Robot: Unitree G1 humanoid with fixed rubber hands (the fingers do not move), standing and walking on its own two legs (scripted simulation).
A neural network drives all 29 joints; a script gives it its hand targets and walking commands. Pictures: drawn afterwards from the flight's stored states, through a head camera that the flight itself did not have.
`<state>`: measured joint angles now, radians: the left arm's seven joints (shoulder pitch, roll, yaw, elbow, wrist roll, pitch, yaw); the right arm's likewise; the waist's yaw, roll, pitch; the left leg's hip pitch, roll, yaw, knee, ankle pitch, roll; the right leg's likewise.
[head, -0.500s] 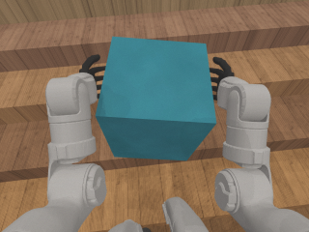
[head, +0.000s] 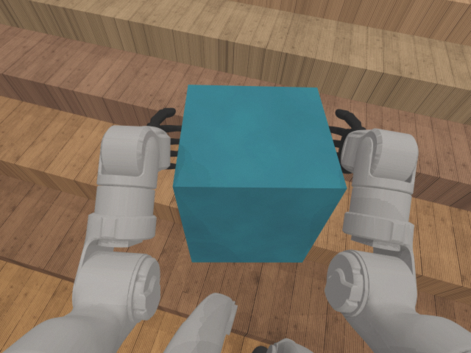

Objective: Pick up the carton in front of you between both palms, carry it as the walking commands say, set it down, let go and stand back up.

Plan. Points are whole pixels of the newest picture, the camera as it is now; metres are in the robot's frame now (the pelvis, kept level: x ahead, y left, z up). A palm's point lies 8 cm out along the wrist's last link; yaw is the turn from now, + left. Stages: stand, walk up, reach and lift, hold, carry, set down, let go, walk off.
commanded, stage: carry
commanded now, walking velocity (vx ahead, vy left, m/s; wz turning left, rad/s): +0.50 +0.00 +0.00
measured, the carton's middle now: (250, 181) +0.37 +0.07 +0.04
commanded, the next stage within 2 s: none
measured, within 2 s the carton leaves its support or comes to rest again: neither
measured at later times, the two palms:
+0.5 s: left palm out of the picture +0.71 +0.22 +0.26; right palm out of the picture +0.66 -0.08 +0.26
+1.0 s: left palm out of the picture +0.96 +0.30 +0.46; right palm out of the picture +1.01 +0.01 +0.46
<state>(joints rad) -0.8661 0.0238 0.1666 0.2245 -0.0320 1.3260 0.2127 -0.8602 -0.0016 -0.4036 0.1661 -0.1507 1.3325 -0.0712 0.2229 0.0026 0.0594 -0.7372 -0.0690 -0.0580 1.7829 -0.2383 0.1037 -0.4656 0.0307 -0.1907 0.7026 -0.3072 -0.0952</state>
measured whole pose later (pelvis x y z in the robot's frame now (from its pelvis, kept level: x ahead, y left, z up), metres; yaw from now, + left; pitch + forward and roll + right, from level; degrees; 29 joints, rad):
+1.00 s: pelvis +0.60 +0.09 +0.29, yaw +0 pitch +3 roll -2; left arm -0.94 0.04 0.19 0.19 -0.04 1.36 0.23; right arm -0.92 -0.02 -0.39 0.12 -0.14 1.39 -0.07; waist 0.21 0.00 0.03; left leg -0.77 -0.07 -0.04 1.75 -0.29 0.11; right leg -0.44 0.03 -0.15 0.66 -0.29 -0.08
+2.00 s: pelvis +1.18 +0.23 +0.56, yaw -2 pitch +3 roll -4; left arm -0.92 -0.01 0.18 0.18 -0.01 1.36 0.28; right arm -0.93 -0.05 -0.36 0.20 -0.13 1.41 -0.12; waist 0.20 0.02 0.00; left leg -0.66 -0.08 -0.09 1.81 -0.23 0.09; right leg -0.53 0.05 -0.18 0.79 -0.32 -0.10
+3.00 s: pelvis +1.77 +0.34 +0.73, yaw +0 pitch +4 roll +0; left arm -1.00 -0.03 0.30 0.48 0.15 1.35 0.25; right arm -1.00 0.00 -0.34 0.46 -0.16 1.33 -0.22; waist 0.01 0.01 -0.14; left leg -0.32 0.00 0.05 1.03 -0.47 0.03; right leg -0.47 0.00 -0.15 0.58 -0.17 -0.09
